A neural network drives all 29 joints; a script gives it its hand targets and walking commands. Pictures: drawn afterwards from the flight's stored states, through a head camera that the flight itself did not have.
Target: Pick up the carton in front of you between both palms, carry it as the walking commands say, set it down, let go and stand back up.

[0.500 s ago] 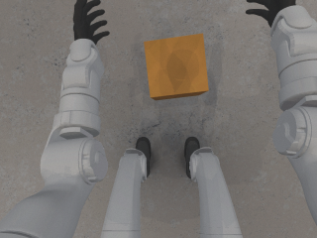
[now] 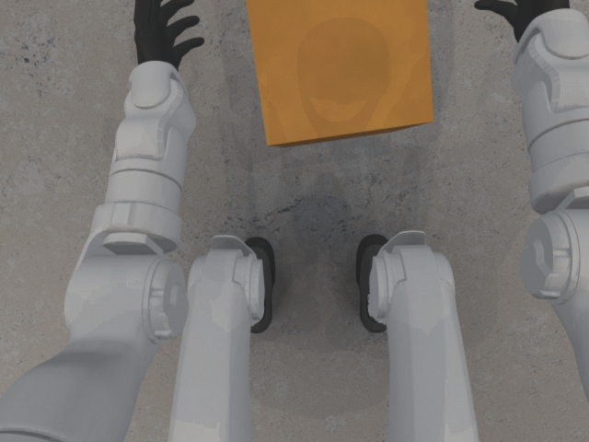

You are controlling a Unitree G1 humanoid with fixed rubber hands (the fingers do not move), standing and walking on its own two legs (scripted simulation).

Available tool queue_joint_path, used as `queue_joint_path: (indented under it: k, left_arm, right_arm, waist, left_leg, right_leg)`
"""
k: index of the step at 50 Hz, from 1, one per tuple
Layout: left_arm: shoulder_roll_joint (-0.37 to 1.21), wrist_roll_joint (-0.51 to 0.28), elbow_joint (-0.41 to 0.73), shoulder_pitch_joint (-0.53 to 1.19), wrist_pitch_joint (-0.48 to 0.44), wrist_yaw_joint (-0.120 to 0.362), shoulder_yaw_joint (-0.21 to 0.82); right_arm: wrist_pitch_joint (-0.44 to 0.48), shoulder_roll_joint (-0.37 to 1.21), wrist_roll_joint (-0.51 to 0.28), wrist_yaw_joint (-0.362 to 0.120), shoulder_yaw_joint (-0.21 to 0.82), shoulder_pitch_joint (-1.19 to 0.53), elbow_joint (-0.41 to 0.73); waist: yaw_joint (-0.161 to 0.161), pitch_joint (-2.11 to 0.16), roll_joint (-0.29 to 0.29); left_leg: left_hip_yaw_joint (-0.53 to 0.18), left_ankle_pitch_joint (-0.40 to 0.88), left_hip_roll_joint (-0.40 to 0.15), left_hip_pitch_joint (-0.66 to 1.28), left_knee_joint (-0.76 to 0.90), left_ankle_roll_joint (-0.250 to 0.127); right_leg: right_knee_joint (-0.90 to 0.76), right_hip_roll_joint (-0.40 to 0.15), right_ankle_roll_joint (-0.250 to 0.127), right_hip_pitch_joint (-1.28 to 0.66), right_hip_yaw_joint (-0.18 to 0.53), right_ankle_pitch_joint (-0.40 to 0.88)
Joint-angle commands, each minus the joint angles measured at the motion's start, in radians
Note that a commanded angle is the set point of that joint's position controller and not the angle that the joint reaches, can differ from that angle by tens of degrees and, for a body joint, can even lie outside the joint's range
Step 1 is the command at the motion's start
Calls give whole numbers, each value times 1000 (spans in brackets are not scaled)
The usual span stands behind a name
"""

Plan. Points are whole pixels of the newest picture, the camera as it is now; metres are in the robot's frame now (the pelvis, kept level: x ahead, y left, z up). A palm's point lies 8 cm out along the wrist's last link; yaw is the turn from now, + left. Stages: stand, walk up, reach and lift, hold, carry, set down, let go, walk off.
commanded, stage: reach and lift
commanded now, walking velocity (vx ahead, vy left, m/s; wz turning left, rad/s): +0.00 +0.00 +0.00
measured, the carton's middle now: (334, 72) +0.53 -0.05 -0.35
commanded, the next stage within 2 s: none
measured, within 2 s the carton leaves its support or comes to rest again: leaves its support in 1.20 s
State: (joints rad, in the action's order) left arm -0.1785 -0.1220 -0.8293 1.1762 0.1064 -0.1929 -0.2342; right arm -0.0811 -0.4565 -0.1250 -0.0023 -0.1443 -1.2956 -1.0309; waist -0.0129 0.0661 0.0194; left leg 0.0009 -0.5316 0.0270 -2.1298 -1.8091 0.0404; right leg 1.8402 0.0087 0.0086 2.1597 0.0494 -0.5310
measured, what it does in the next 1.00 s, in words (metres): lowers itself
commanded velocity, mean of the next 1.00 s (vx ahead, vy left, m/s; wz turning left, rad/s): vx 0.00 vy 0.00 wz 0.00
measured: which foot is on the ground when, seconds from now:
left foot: down 0.00-1.00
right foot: down 0.00-1.00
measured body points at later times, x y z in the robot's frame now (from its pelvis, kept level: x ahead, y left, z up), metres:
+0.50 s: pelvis -0.02 -0.01 -0.10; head +0.36 -0.04 +0.12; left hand +0.54 +0.14 -0.29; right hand +0.55 -0.23 -0.29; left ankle +0.10 +0.13 -0.44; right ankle +0.09 -0.12 -0.44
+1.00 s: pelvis -0.03 +0.00 -0.10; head +0.35 -0.04 +0.14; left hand +0.54 +0.10 -0.28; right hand +0.55 -0.20 -0.28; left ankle +0.10 +0.13 -0.44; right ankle +0.09 -0.12 -0.44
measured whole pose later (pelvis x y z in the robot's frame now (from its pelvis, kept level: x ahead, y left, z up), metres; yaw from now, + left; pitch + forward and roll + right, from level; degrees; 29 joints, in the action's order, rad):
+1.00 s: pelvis -0.03 +0.00 -0.10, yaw +0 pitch +35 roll +3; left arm -0.19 -0.15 -1.12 1.52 0.06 -0.21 -0.23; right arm -0.07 -0.43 -0.17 0.05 0.03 -1.65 -1.30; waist 0.01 0.43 0.05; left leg -0.01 -0.55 0.05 -2.22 -2.15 0.06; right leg 2.19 0.01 0.00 2.25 0.05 -0.55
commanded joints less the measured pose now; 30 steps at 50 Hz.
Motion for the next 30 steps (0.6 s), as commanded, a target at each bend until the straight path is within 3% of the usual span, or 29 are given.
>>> queue_joint_path:
  k: [1,6,10,14,18,22,24,30]
  left_arm:
    - [-114,-48,102,293,3,-19,30]
    - [-126,-60,-13,404,15,-17,32]
    - [-146,-46,-104,466,-3,-5,16]
    - [-172,-57,-157,526,-31,6,22]
    - [-202,-100,-147,581,-56,3,56]
    - [-188,-136,-134,581,-70,0,111]
    - [-172,-148,-150,546,-70,4,128]
    - [-167,-108,-193,466,-77,6,78]
  right_arm:
    - [3,-169,-41,8,31,-364,91]
    - [-10,-183,-49,7,60,-453,-47]
    - [4,-192,-47,4,74,-508,-126]
    - [26,-199,-62,8,101,-570,-152]
    - [45,-215,-100,26,148,-634,-119]
    - [56,-208,-124,45,145,-619,-80]
    - [57,-190,-117,50,146,-586,-82]
    - [51,-122,-91,44,143,-506,-125]
  waist:
    - [12,-1247,-108]
    - [12,-1041,-95]
    - [7,-918,-79]
    - [5,-884,-77]
    - [3,-994,-97]
    - [31,-1040,-63]
    - [42,-1048,-74]
    - [9,-917,-94]
  left_leg:
    - [77,345,56,616,27,30]
    - [79,179,37,537,-41,26]
    - [73,148,29,490,-101,25]
    - [69,180,24,464,-162,27]
    - [82,257,23,489,-221,27]
    - [91,311,28,511,-262,27]
    - [93,331,35,486,-266,28]
    - [94,290,47,387,-247,25]
  right_leg:
    - [-55,25,23,-692,-71,390]
    - [-3,-1,16,-554,-59,192]
    - [48,-14,12,-486,-43,143]
    - [107,-23,11,-487,-29,175]
    - [165,-25,13,-596,-23,281]
    - [190,-13,9,-638,-23,355]
    - [199,-6,12,-680,-26,407]
    - [190,0,20,-607,-24,368]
